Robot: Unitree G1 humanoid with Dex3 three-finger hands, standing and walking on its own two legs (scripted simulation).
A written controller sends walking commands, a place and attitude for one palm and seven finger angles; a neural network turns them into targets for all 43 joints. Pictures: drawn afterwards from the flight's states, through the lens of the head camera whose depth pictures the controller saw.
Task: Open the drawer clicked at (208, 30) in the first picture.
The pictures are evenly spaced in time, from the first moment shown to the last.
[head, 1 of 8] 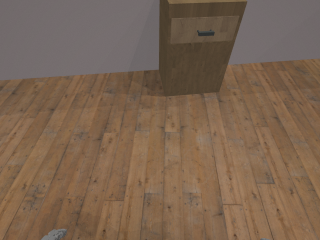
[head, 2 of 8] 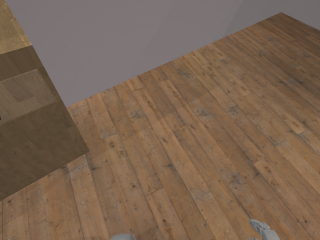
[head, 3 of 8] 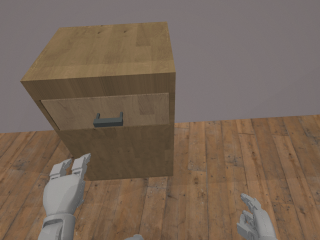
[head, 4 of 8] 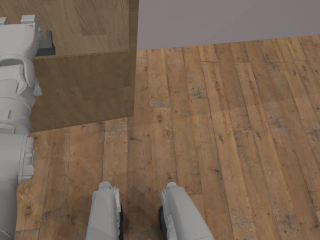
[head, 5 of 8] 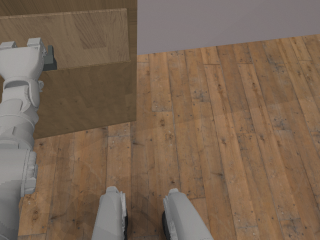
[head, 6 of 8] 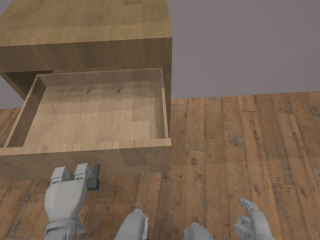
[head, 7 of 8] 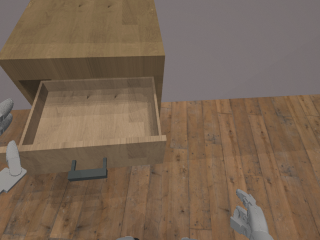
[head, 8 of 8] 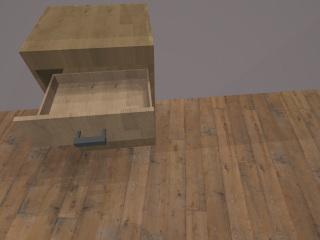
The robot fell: no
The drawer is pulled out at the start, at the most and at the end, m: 0.00 0.30 0.29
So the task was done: yes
